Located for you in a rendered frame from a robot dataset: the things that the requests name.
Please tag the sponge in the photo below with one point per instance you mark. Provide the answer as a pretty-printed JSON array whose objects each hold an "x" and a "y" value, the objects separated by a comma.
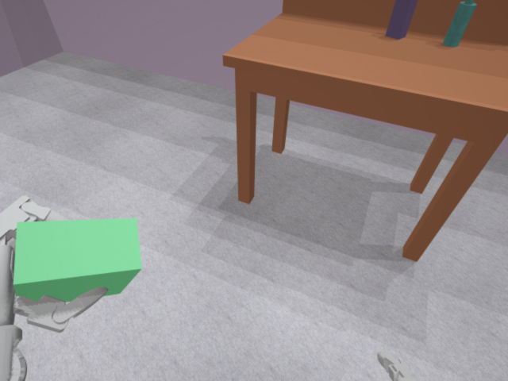
[{"x": 64, "y": 259}]

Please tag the robot left forearm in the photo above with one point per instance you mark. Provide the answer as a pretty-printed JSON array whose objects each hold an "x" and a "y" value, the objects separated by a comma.
[{"x": 13, "y": 366}]

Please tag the table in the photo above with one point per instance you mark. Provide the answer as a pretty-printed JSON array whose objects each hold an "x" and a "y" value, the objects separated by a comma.
[{"x": 335, "y": 54}]

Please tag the right robot hand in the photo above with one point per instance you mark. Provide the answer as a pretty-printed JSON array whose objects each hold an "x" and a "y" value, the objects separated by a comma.
[{"x": 397, "y": 370}]

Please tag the left robot hand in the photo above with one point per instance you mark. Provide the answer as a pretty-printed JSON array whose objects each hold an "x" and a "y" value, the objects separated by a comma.
[{"x": 48, "y": 312}]

